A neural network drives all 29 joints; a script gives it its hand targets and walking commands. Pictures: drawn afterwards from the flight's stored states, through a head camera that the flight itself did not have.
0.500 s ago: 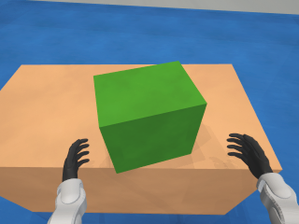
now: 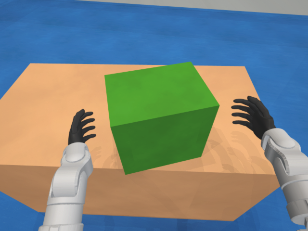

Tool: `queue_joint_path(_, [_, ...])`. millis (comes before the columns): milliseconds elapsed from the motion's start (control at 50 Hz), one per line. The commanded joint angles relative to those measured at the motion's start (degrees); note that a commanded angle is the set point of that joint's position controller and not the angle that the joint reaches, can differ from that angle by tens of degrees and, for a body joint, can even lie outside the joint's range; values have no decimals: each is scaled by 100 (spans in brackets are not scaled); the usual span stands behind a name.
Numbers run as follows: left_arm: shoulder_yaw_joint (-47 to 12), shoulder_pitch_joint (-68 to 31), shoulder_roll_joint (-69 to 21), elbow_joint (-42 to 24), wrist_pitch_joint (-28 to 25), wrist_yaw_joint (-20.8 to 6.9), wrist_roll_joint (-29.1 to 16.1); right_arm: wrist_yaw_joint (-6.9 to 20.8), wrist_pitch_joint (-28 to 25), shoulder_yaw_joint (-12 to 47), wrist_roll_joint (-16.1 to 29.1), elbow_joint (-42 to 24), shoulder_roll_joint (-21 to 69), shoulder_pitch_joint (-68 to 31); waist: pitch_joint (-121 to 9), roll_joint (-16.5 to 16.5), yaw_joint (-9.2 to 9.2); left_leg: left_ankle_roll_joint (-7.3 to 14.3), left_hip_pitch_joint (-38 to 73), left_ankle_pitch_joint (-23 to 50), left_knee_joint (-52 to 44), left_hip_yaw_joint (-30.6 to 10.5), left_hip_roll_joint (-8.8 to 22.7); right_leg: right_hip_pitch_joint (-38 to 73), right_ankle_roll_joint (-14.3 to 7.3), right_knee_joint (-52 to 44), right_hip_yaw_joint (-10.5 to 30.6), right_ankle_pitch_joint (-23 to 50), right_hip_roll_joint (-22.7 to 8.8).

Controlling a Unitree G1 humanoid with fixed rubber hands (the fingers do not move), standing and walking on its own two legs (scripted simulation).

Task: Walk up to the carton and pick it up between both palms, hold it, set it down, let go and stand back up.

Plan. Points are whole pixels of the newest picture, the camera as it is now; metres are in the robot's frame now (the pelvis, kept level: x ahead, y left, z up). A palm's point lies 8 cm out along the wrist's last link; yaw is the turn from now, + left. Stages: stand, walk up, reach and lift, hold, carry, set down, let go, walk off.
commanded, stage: reach and lift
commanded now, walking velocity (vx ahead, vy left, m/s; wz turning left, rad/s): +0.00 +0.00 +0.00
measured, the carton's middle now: (157, 119) +0.44 +0.03 +0.01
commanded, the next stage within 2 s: none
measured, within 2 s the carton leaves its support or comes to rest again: neither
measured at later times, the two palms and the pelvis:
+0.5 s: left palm (77, 117) +0.35 +0.22 +0.12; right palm (256, 92) +0.43 -0.22 +0.15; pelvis +0.01 +0.00 +0.00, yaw +0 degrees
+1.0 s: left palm (80, 107) +0.39 +0.23 +0.12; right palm (242, 87) +0.48 -0.21 +0.12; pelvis +0.01 +0.01 +0.00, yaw +0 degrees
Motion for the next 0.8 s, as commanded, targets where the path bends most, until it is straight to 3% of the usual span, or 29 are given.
queue_joint_path(0, [227,-3328,921,-1125,11,85,-801,57,-113,-358,1029,-921,-1863,-3393,-2466,-232,724,69,929,702,-97,4,101,368,329,-1110,623,2087,-59])
queue_joint_path(40, [263,-3550,848,-922,163,48,-824,42,-34,-249,1060,-618,-1868,-3537,-2496,-232,671,34,933,851,-1,-29,102,456,307,-1090,612,2444,-49])
queue_joint_path(60, [393,-3512,995,-780,201,1,-827,-27,-41,-323,972,-891,-1899,-3668,-2537,-637,649,55,761,829,-12,-22,109,764,354,-1083,729,2686,-109])
queue_joint_path(80, [489,-3804,1131,-890,183,-13,-798,-75,-47,-323,972,-995,-1942,-4008,-2785,-519,698,16,557,758,-37,-2,61,907,451,-965,710,3057,-145])
queue_joint_path(120, [453,-3688,1184,-843,215,-66,-901,-160,-108,-167,1011,-1089,-1826,-3903,-3072,-773,637,84,369,938,29,-5,-10,1233,547,-925,810,3661,-226])
queue_joint_path(140, [595,-3848,1253,-574,254,-99,-913,-152,-6,-95,1105,-866,-1837,-4056,-2867,-901,773,84,209,915,-67,-35,42,1314,617,-859,795,3901,-270])
queue_joint_path(160, [477,-3719,1046,-599,272,-113,-784,-143,-31,-28,1078,-765,-1805,-3958,-2912,-618,717,69,265,992,-27,22,-9,1314,584,-849,731,3823,-200])
queue_joint_path(200, [915,-4048,1515,-549,257,-96,-778,-188,8,-24,1029,-978,-1845,-4370,-3149,-1040,890,93,-225,753,-74,14,-33,1767,688,-795,986,3905,-371])
queue_joint_path(220, [1014,-4042,1507,-92,289,-117,-678,-235,35,42,999,-615,-1997,-4425,-2783,-1028,974,105,-252,696,-115,69,-23,1584,746,-713,874,4019,-323])
queue_joint_path(240, [767,-4321,1340,-97,275,-84,-675,-213,48,-37,960,-259,-1782,-4493,-2750,-784,804,92,-162,703,-164,102,-18,1390,662,-721,701,3857,-217])
queue_joint_path(260, [682,-4600,1348,-557,270,-64,-803,-188,25,-85,1004,-429,-1815,-4776,-3167,-566,737,34,-47,745,-94,0,0,1343,614,-800,728,3658,-248])
queue_joint_path(300, [657,-4643,1355,-620,254,-18,-732,-118,8,-131,1104,-424,-1883,-4875,-3548,-369,854,19,467,1216,67,93,32,989,464,-744,530,3693,-35])
queue_joint_path(340, [654,-4381,1224,-682,333,-61,-722,-121,60,27,1100,-212,-1852,-4582,-3583,-323,811,-58,582,1591,81,12,78,1344,542,-738,541,4587,-116])
queue_joint_path(380, [689,-4986,1487,-438,270,-39,-854,-101,7,139,1227,-602,-1902,-5367,-3760,-627,984,24,189,1210,148,38,15,1216,560,-678,637,4139,-126])
queue_joint_path(400, [689,-5217,1500,-416,219,-66,-883,-118,44,99,1105,-501,-1962,-5300,-3773,-600,879,-9,-59,971,94,62,-10,1436,624,-717,787,4077,-249])
queue_joint_path(440, [878,-4709,1560,-256,325,-85,-745,-163,79,261,1230,-125,-1755,-4966,-3590,-732,945,16,-140,1105,93,57,-22,1697,700,-715,888,4522,-330])
queue_joint_path(480, [598,-5156,1501,-167,267,-63,-819,-106,123,125,1150,37,-1987,-5381,-3816,-483,854,-4,-122,1097,45,53,53,1378,613,-610,696,4153,-185])
queue_joint_path(500, [578,-5367,1307,-43,309,-49,-743,-102,167,86,1109,615,-2049,-5572,-3596,-257,772,-78,-19,958,63,21,52,1103,540,-683,545,3757,-93])
queue_joint_path(520, [541,-5396,1517,-461,186,-59,-989,-135,83,106,1078,-26,-1921,-5588,-4265,-489,842,-57,53,1146,150,70,46,1311,581,-725,638,3982,-134])
queue_joint_path(560, [486,-5455,1505,-548,282,-7,-977,-139,101,-9,1035,-66,-2064,-5847,-4522,-481,763,-103,258,1577,274,38,83,1255,498,-433,367,4518,47])
queue_joint_path(580, [354,-5610,1386,-442,226,-42,-1026,-147,84,76,993,210,-1923,-5887,-4443,-343,698,-127,407,1546,286,45,65,923,520,-505,287,4650,60])
queue_joint_path(600, [353,-5059,1285,-882,337,-53,-1049,-151,63,166,1150,-130,-1971,-5448,-4804,-203,736,-185,793,2392,431,36,97,1223,500,-419,286,5466,74])
queue_joint_path(620, [456,-5672,1480,-551,320,12,-966,-124,109,-217,971,285,-2246,-5936,-4886,-165,674,-152,554,1922,431,1,101,780,494,-525,250,4527,144])
queue_joint_path(640, [656,-5259,1659,-305,350,2,-860,-132,109,77,985,268,-2269,-5787,-4772,-585,844,-100,324,1978,436,60,97,1120,545,-464,405,5012,83])
queue_joint_path(680, [396,-5564,1450,-291,296,11,-973,-83,134,-51,995,396,-2174,-5851,-4801,-350,859,-132,395,1922,448,76,140,970,474,-437,247,4483,155])
queue_joint_path(700, [498,-5933,1471,-420,248,30,-1087,-72,78,-15,1101,170,-2121,-6304,-4981,-517,917,-68,174,1737,365,21,91,1031,476,-397,315,4564,132])
queue_joint_path(720, [614,-5683,1622,-76,259,16,-1048,-116,93,110,990,169,-2112,-6199,-4932,-746,1040,-46,-38,1768,369,147,73,1198,555,-366,328,4920,108])
queue_joint_path(760, [537,-5659,1438,292,231,-41,-1080,-92,61,323,1070,325,-1904,-6174,-4840,-739,1148,-34,-19,1625,349,130,72,1307,604,-346,396,5046,-21])
queue_joint_path(780, [533,-5707,1414,99,78,-38,-1082,-76,-33,194,985,283,-1912,-6179,-5117,-778,1014,-76,-3,1548,365,80,98,1167,590,-311,323,4889,89])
